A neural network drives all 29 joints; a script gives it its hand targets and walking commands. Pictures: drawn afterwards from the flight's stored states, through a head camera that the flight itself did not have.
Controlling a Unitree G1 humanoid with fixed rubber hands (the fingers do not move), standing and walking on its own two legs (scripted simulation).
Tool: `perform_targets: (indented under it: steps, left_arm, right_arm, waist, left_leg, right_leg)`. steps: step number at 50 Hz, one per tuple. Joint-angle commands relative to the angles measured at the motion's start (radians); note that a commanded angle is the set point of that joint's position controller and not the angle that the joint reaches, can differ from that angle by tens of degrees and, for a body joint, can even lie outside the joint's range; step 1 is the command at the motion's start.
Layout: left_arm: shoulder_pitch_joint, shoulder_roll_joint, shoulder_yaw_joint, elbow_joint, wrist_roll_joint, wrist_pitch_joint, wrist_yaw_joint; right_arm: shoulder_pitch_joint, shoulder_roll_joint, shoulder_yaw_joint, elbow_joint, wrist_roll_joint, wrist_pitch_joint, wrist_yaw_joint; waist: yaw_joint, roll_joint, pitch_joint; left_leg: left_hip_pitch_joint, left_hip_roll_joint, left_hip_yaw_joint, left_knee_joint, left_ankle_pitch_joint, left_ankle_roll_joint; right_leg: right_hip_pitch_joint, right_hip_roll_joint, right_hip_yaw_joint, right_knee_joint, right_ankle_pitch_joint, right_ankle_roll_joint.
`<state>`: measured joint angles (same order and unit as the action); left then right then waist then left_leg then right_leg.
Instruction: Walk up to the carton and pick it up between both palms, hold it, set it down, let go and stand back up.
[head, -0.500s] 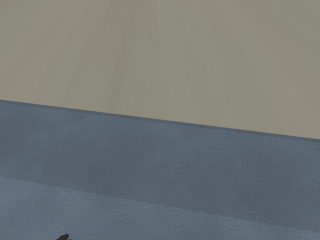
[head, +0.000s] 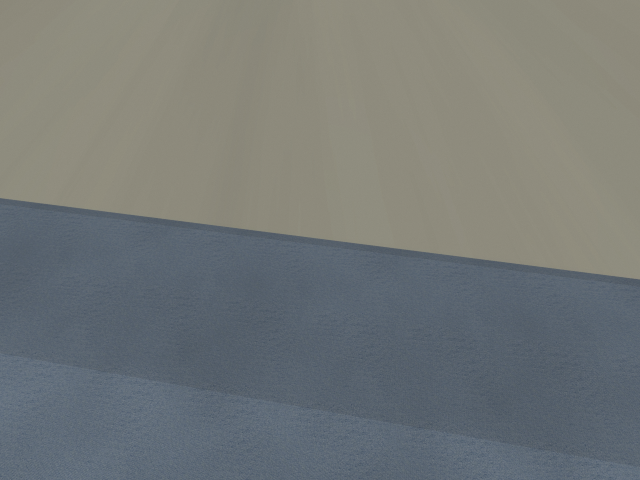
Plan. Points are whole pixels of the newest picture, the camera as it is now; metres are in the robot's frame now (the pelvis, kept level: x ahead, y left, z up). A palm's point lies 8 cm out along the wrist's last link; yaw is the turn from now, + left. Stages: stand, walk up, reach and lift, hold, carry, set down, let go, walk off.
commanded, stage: stand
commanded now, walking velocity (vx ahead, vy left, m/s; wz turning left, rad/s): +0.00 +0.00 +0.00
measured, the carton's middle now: out of the picture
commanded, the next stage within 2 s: walk up in 1.06 s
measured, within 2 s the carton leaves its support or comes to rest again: neither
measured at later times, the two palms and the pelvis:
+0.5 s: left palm out of the picture +0.09 +0.29 -0.11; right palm out of the picture +0.08 -0.28 -0.11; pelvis +0.00 +0.00 +0.00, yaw +0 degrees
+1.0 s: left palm out of the picture +0.09 +0.29 -0.11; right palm out of the picture +0.07 -0.28 -0.11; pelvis +0.00 +0.00 +0.00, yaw +0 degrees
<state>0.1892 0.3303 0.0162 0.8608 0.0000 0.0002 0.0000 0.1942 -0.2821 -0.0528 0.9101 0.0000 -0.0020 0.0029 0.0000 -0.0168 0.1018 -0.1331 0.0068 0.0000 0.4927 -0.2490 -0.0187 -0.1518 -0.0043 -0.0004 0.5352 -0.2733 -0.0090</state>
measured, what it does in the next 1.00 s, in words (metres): stands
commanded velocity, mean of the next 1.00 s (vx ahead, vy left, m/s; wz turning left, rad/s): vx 0.00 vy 0.00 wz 0.00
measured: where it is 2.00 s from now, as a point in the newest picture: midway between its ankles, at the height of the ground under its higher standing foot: outside the picture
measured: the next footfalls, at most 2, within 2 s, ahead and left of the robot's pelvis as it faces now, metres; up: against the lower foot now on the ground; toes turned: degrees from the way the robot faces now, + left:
left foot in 1.66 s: +0.02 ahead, +0.25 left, +0.00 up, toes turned +3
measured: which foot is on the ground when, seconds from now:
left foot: down 0.00-1.00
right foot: down 0.00-1.00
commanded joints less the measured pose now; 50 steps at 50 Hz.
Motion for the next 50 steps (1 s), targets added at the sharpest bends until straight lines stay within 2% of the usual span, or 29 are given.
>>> perform_targets:
  steps: [1,2,4,5,7,8,9,10,11,12,13,15,17,18,19,22,23,26,27,29,31,33,36,39,42,43,44,49,50]
  left_arm:
    - [-0.089,0.204,0.039,-0.018,-0.019,-0.037,0.012]
    - [-0.076,0.217,0.046,-0.013,-0.016,-0.038,0.014]
    - [-0.079,0.207,0.04,-0.018,-0.014,-0.04,0.011]
    - [-0.097,0.212,0.04,-0.018,-0.011,-0.037,0.009]
    - [-0.095,0.197,0.034,-0.012,-0.013,-0.04,0.01]
    - [-0.078,0.209,0.042,-0.003,-0.017,-0.042,0.013]
    - [-0.092,0.219,0.045,-0.003,-0.011,-0.041,0.014]
    - [-0.092,0.211,0.043,-0.009,-0.015,-0.037,0.012]
    - [-0.097,0.209,0.042,0.001,-0.015,-0.038,0.012]
    - [-0.087,0.207,0.037,0.002,-0.014,-0.037,0.013]
    - [-0.083,0.226,0.047,0.008,-0.016,-0.042,0.014]
    - [-0.077,0.217,0.042,0.007,-0.019,-0.038,0.017]
    - [-0.076,0.196,0.033,0.011,-0.021,-0.038,0.012]
    - [-0.083,0.2,0.038,0.012,-0.019,-0.042,0.012]
    - [-0.092,0.189,0.037,0.018,-0.013,-0.04,0.015]
    - [-0.078,0.21,0.038,0.032,-0.015,-0.037,0.014]
    - [-0.08,0.196,0.036,0.02,-0.016,-0.037,0.014]
    - [-0.086,0.21,0.038,0.02,-0.016,-0.044,0.015]
    - [-0.075,0.216,0.038,0.032,-0.015,-0.041,0.016]
    - [-0.081,0.201,0.037,0.03,-0.015,-0.038,0.014]
    - [-0.079,0.208,0.038,0.037,-0.018,-0.037,0.017]
    - [-0.077,0.197,0.035,0.033,-0.017,-0.036,0.012]
    - [-0.07,0.194,0.035,0.04,-0.014,-0.039,0.015]
    - [-0.082,0.206,0.034,0.043,-0.017,-0.043,0.016]
    - [-0.073,0.216,0.043,0.045,-0.018,-0.042,0.02]
    - [-0.059,0.192,0.03,0.049,-0.022,-0.038,0.018]
    - [-0.065,0.188,0.031,0.053,-0.02,-0.037,0.017]
    - [-0.078,0.222,0.041,0.045,-0.012,-0.039,0.02]
    - [-0.073,0.217,0.042,0.051,-0.016,-0.04,0.018]
  right_arm:
    - [-0.095,-0.238,-0.025,-0.036,0.009,-0.03,-0.007]
    - [-0.102,-0.243,-0.027,-0.032,0.005,-0.03,-0.009]
    - [-0.09,-0.247,-0.024,-0.024,0.009,-0.028,-0.013]
    - [-0.111,-0.252,-0.028,-0.036,0.008,-0.032,-0.013]
    - [-0.105,-0.235,-0.023,-0.037,0.009,-0.033,-0.011]
    - [-0.101,-0.249,-0.025,-0.024,0.011,-0.032,-0.008]
    - [-0.111,-0.241,-0.026,-0.033,0.004,-0.033,-0.008]
    - [-0.113,-0.233,-0.024,-0.036,0.004,-0.036,-0.007]
    - [-0.09,-0.231,-0.022,-0.027,0.011,-0.038,-0.01]
    - [-0.103,-0.244,-0.026,-0.022,0.006,-0.036,-0.008]
    - [-0.097,-0.254,-0.029,-0.022,0.004,-0.034,-0.009]
    - [-0.12,-0.241,-0.022,-0.025,0.005,-0.034,-0.012]
    - [-0.094,-0.243,-0.023,-0.018,0.011,-0.04,-0.012]
    - [-0.085,-0.243,-0.024,-0.012,0.007,-0.038,-0.012]
    - [-0.108,-0.239,-0.026,-0.019,0.006,-0.036,-0.013]
    - [-0.085,-0.232,-0.019,-0.009,0.007,-0.033,-0.012]
    - [-0.105,-0.255,-0.029,-0.008,0.009,-0.033,-0.015]
    - [-0.085,-0.23,-0.02,-0.003,0.01,-0.032,-0.014]
    - [-0.081,-0.254,-0.022,-0.003,0.009,-0.036,-0.015]
    - [-0.098,-0.24,-0.023,-0.001,0.01,-0.03,-0.014]
    - [-0.077,-0.243,-0.025,0.007,0.016,-0.031,-0.015]
    - [-0.081,-0.249,-0.023,0.009,0.012,-0.035,-0.018]
    - [-0.12,-0.249,-0.024,0.0,0.009,-0.033,-0.017]
    - [-0.079,-0.249,-0.021,0.022,0.009,-0.034,-0.019]
    - [-0.096,-0.253,-0.022,0.018,0.012,-0.032,-0.019]
    - [-0.093,-0.252,-0.027,0.02,0.01,-0.032,-0.017]
    - [-0.098,-0.237,-0.018,0.016,0.012,-0.033,-0.017]
    - [-0.079,-0.228,-0.02,0.022,0.005,-0.03,-0.017]
    - [-0.095,-0.232,-0.017,0.022,0.004,-0.029,-0.02]
  waist:
    - [0.0,-0.004,-0.064]
    - [0.004,0.021,-0.046]
    - [0.005,-0.02,-0.044]
    - [-0.001,0.0,-0.03]
    - [-0.006,0.003,-0.022]
    - [0.006,0.027,-0.004]
    - [-0.005,0.028,-0.017]
    - [0.004,0.016,-0.034]
    - [-0.008,0.001,-0.037]
    - [0.002,0.004,-0.037]
    - [-0.003,0.022,-0.025]
    - [0.007,0.007,-0.048]
    - [0.002,0.018,-0.06]
    - [-0.003,-0.001,-0.044]
    - [0.005,0.02,-0.046]
    - [-0.001,-0.005,-0.039]
    - [0.013,0.003,-0.036]
    - [0.001,-0.001,-0.04]
    - [-0.003,0.034,-0.048]
    - [0.005,0.017,-0.035]
    - [-0.01,-0.022,-0.02]
    - [0.005,0.015,-0.043]
    - [0.003,0.038,-0.061]
    - [-0.004,-0.006,-0.043]
    - [0.005,0.031,-0.04]
    - [0.003,-0.011,-0.039]
    - [0.012,0.018,-0.04]
    - [-0.006,0.011,-0.026]
    - [0.006,0.025,-0.005]
  left_leg:
    - [-0.013,0.104,-0.108,-0.164,0.127,0.027]
    - [-0.017,0.099,-0.098,-0.164,0.117,0.031]
    - [-0.026,0.105,-0.108,-0.164,0.107,0.038]
    - [-0.017,0.1,-0.095,-0.158,0.081,0.033]
    - [-0.026,0.103,-0.105,-0.178,0.068,0.033]
    - [-0.037,0.109,-0.11,-0.186,0.084,0.028]
    - [-0.042,0.103,-0.105,-0.175,0.083,0.035]
    - [-0.028,0.107,-0.109,-0.174,0.089,0.032]
    - [-0.019,0.112,-0.112,-0.178,0.09,0.035]
    - [-0.024,0.109,-0.108,-0.181,0.075,0.035]
    - [-0.035,0.106,-0.108,-0.183,0.086,0.037]
    - [-0.026,0.111,-0.109,-0.18,0.098,0.039]
    - [-0.003,0.109,-0.105,-0.177,0.116,0.036]
    - [-0.001,0.111,-0.104,-0.179,0.131,0.033]
    - [-0.008,0.108,-0.102,-0.177,0.154,0.029]
    - [-0.01,0.11,-0.101,-0.179,0.14,0.034]
    - [-0.012,0.113,-0.111,-0.179,0.144,0.036]
    - [-0.004,0.109,-0.097,-0.186,0.112,0.03]
    - [0.002,0.11,-0.104,-0.185,0.12,0.032]
    - [-0.016,0.109,-0.099,-0.192,0.102,0.031]
    - [-0.001,0.111,-0.107,-0.182,0.129,0.034]
    - [-0.017,0.105,-0.101,-0.191,0.101,0.031]
    - [-0.013,0.105,-0.105,-0.198,0.113,0.033]
    - [-0.004,0.113,-0.105,-0.189,0.161,0.031]
    - [-0.008,0.107,-0.103,-0.191,0.111,0.033]
    - [0.0,0.116,-0.117,-0.197,0.109,0.036]
    - [-0.017,0.113,-0.104,-0.191,0.126,0.033]
    - [-0.004,0.105,-0.102,-0.2,0.092,0.031]
    - [-0.03,0.109,-0.103,-0.209,0.11,0.036]
  right_leg:
    - [0.007,-0.127,0.101,-0.219,0.124,-0.012]
    - [-0.002,-0.125,0.115,-0.233,0.08,-0.014]
    - [-0.003,-0.125,0.119,-0.237,0.079,-0.018]
    - [-0.029,-0.13,0.123,-0.249,0.054,-0.016]
    - [-0.026,-0.12,0.117,-0.244,0.06,-0.013]
    - [-0.022,-0.121,0.115,-0.24,0.062,-0.013]
    - [-0.014,-0.127,0.116,-0.241,0.087,-0.012]
    - [-0.02,-0.123,0.105,-0.235,0.083,-0.012]
    - [-0.014,-0.124,0.117,-0.233,0.084,-0.012]
    - [-0.002,-0.125,0.112,-0.24,0.058,-0.011]
    - [-0.003,-0.127,0.123,-0.237,0.071,-0.014]
    - [0.015,-0.131,0.125,-0.243,0.109,-0.016]
    - [0.014,-0.131,0.115,-0.237,0.112,-0.012]
    - [0.0,-0.128,0.122,-0.232,0.134,-0.017]
    - [0.007,-0.126,0.111,-0.236,0.125,-0.016]
    - [0.009,-0.128,0.114,-0.238,0.133,-0.018]
    - [0.007,-0.13,0.111,-0.242,0.136,-0.017]
    - [0.002,-0.127,0.119,-0.243,0.122,-0.013]
    - [0.009,-0.124,0.121,-0.243,0.126,-0.015]
    - [0.001,-0.123,0.107,-0.248,0.102,-0.009]
    - [-0.022,-0.123,0.115,-0.257,0.096,-0.01]
    - [0.019,-0.119,0.105,-0.252,0.097,-0.01]
    - [0.03,-0.122,0.102,-0.242,0.161,-0.008]
    - [0.027,-0.128,0.106,-0.243,0.183,-0.009]
    - [0.013,-0.124,0.11,-0.247,0.133,-0.009]
    - [0.012,-0.125,0.098,-0.247,0.141,-0.008]
    - [0.021,-0.128,0.11,-0.251,0.131,-0.01]
    - [0.005,-0.12,0.113,-0.254,0.094,-0.011]
    - [0.003,-0.122,0.121,-0.253,0.106,-0.009]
